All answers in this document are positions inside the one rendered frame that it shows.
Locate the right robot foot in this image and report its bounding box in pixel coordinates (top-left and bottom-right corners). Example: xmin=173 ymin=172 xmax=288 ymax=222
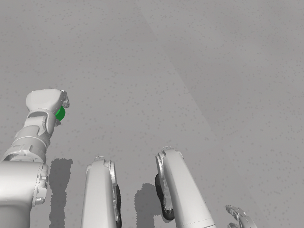
xmin=155 ymin=174 xmax=175 ymax=220

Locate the tin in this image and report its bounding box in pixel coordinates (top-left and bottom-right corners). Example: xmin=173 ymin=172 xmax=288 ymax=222
xmin=55 ymin=106 xmax=65 ymax=121

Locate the left robot arm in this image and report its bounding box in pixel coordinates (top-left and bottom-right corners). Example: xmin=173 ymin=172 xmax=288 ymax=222
xmin=0 ymin=109 xmax=56 ymax=228

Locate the right robot hand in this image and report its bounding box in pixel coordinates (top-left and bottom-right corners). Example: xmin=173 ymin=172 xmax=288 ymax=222
xmin=226 ymin=205 xmax=258 ymax=228

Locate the left robot hand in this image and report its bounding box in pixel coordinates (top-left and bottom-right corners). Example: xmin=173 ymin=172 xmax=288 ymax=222
xmin=26 ymin=88 xmax=70 ymax=127

